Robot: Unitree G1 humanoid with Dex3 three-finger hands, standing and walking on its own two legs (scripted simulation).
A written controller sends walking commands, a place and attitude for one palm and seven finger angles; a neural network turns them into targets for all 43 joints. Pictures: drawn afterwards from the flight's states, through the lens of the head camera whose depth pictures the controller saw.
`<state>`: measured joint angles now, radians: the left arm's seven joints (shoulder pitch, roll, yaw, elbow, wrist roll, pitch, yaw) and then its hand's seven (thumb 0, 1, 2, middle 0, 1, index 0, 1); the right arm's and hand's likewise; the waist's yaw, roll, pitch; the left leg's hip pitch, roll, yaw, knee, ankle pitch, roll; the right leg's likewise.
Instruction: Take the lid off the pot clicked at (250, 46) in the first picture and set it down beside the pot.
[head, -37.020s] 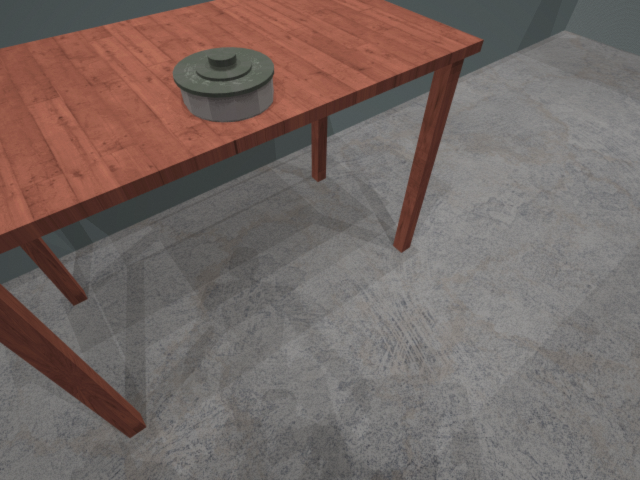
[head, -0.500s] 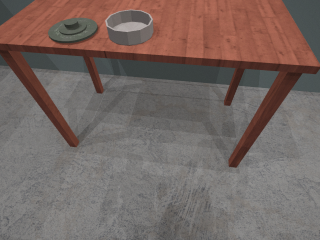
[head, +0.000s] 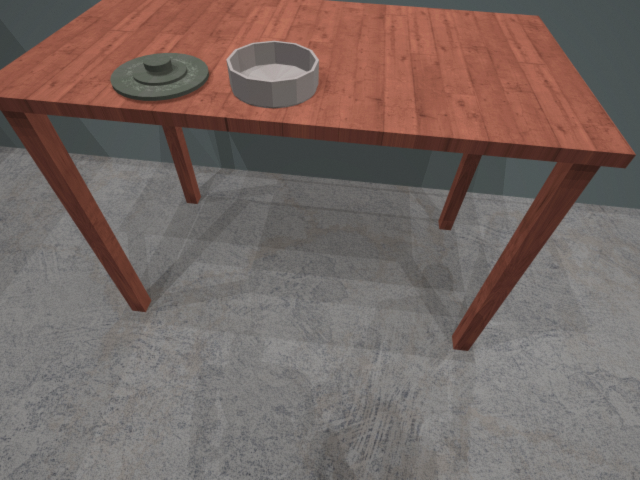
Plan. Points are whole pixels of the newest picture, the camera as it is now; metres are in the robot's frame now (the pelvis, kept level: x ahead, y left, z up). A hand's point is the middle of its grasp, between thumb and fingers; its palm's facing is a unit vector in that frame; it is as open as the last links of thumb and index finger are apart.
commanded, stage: stop stepping back and stand still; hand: left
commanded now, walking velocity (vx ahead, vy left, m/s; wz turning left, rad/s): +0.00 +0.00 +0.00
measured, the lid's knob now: (157, 63) +0.83 +0.35 +0.12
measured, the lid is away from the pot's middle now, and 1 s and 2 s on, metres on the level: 0.23 0.23 0.23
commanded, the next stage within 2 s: let the arm hang, fingers relaxed in 0.16 s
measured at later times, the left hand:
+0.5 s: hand out of the picture +0.01 +0.16 -0.18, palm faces +0.04 -0.98 -0.19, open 7.2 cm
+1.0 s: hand out of the picture +0.00 +0.14 -0.18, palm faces +0.03 -0.98 -0.20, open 7.2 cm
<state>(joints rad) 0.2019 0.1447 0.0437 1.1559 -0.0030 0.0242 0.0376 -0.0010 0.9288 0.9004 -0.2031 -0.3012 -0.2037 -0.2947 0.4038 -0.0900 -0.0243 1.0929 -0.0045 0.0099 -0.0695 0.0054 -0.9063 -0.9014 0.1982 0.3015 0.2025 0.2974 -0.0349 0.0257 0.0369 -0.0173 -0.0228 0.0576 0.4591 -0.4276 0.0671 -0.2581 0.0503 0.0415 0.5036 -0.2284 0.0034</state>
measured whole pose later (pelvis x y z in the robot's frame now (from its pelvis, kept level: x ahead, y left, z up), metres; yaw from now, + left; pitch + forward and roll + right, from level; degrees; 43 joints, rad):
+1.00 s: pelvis -0.01 -0.03 +0.00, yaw +0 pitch -1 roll -2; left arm 0.23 0.13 0.04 1.17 0.00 0.01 0.05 0.01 0.94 0.90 -0.20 -0.30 -0.20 -0.29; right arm 0.38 -0.10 -0.03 1.11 0.00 0.01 -0.06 0.00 -0.91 -0.90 0.20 0.30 0.20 0.30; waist -0.03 0.03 0.06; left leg -0.03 0.02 0.06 0.46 -0.42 0.03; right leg -0.26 0.09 0.03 0.48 -0.20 -0.04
